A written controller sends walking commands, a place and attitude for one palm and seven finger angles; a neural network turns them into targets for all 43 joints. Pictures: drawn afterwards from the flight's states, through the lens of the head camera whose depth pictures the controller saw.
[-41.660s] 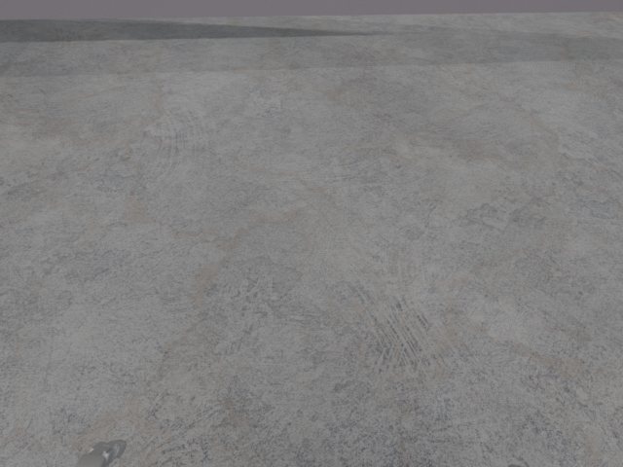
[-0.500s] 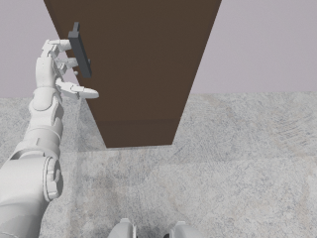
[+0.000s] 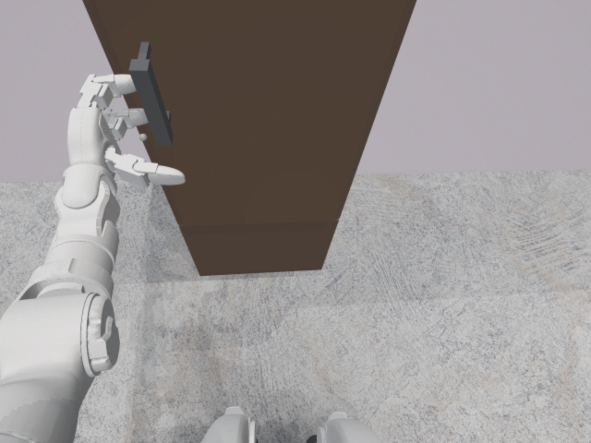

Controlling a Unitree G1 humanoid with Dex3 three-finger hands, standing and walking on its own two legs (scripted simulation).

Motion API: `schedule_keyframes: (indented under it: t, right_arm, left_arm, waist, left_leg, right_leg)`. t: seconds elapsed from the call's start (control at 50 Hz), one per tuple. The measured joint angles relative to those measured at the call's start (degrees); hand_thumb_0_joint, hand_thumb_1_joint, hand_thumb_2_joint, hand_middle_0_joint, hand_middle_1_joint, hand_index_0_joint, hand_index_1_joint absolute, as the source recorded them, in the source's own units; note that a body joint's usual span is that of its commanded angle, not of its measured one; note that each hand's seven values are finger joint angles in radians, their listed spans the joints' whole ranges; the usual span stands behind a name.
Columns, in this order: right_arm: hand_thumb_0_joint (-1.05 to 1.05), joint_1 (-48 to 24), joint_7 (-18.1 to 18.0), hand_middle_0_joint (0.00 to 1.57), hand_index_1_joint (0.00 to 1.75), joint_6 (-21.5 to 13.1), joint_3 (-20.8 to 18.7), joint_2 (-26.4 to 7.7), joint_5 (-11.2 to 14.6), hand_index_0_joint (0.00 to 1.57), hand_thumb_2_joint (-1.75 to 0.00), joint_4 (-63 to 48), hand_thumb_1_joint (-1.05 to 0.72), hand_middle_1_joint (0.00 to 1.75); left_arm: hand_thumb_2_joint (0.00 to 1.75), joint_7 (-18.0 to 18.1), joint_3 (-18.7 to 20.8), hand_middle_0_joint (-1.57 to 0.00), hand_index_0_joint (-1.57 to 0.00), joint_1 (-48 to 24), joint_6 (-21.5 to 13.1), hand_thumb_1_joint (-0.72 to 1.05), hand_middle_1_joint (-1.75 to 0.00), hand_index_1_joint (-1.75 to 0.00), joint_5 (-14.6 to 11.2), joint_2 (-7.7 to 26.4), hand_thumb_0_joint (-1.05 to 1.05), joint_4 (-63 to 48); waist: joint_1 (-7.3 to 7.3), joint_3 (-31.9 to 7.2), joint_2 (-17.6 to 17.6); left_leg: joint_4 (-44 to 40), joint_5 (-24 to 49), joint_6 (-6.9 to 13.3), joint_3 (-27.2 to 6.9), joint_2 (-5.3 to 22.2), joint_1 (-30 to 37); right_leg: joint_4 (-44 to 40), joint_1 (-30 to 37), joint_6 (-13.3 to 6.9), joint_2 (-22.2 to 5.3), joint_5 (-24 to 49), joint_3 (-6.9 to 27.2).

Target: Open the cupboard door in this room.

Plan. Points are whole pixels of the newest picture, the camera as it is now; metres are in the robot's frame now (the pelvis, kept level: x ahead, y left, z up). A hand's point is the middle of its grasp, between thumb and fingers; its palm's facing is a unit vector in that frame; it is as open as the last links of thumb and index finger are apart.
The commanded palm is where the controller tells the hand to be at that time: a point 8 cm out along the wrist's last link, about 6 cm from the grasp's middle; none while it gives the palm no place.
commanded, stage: move the hooked fingers beside the handle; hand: left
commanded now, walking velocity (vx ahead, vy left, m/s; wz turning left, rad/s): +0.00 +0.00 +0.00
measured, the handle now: (155, 96) +0.57 +0.19 +0.09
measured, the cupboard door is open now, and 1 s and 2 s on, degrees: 0 0 0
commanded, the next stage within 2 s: none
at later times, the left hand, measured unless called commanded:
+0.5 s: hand (138, 136) +0.49 +0.20 +0.09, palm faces +0.06 -1.00 +0.00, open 14.1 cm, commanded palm +0.47 +0.24 +0.09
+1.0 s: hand (120, 141) +0.48 +0.22 +0.10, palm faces +0.06 -1.00 -0.02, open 14.0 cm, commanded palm +0.46 +0.27 +0.09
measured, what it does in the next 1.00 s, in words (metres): stands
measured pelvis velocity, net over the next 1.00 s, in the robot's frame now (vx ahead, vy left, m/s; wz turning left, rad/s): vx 0.00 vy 0.00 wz -0.04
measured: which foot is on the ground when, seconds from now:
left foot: down 0.00-1.00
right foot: down 0.00-1.00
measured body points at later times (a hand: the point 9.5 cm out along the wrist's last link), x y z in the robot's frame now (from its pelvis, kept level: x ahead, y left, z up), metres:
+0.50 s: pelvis +0.00 +0.00 +0.00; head +0.10 +0.02 +0.44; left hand +0.49 +0.25 +0.09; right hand +0.01 -0.26 -0.11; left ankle +0.01 +0.09 -0.69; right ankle -0.01 -0.10 -0.69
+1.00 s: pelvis +0.00 +0.00 +0.00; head +0.09 +0.02 +0.44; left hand +0.47 +0.27 +0.10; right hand +0.01 -0.27 -0.11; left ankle +0.01 +0.09 -0.69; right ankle -0.01 -0.10 -0.69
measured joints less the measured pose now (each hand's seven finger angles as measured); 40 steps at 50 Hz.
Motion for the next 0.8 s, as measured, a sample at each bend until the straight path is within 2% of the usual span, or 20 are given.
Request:
schedule_keyframes:
  t: [0.26, 0.54, 0.8]
  right_arm:
    - [0.01, 0.4, -0.8, 0.21, 0.3, 1.0, 0.4, -0.4, 0.5, 0.2, -0.9, -1.5, -0.91, 0.3]
    - [0.01, 0.9, -1.3, 0.21, 0.3, 2.5, 0.7, -0.4, 0.9, 0.2, -0.9, -3.1, -0.91, 0.3]
    - [0.01, 0.7, -1.8, 0.21, 0.3, 3.0, 0.7, -0.5, 1.1, 0.2, -0.9, -3.8, -0.91, 0.3]
  left_arm:
    - [0.3, -3.7, 3.7, -0.27, -0.26, 0.9, 0.7, -0.5, -1.22, -1.22, 0.7, 2.5, -0.01, 0.0]
    - [0.3, -6.2, 6.9, -0.28, -0.28, 3.9, 1.5, -0.5, -1.2, -1.2, 1.1, 3.6, -0.01, -2.0]
    - [0.3, -7.2, 7.8, -0.3, -0.3, 5.6, 1.6, -0.5, -1.2, -1.2, 0.8, 4.0, -0.01, -3.1]
  waist:
    - [-1.13, -0.1, -0.3]
    - [-1.67, -0.4, -0.2]
    - [-1.24, -0.3, 0.0]
  left_leg:
    - [-0.2, -0.1, 0.1, 0.9, 0.7, 0.2]
    - [-0.9, -0.3, 0.3, 2.1, 1.3, 1.4]
    - [-1.2, -0.1, 0.4, 2.5, 1.3, 2.0]
  right_leg:
    - [-0.3, -0.2, 0.0, 0.6, 0.4, 0.9]
    - [-0.9, 0.4, 0.3, 1.2, 0.8, 2.3]
    - [-1.2, 0.9, 0.4, 1.2, 1.0, 2.7]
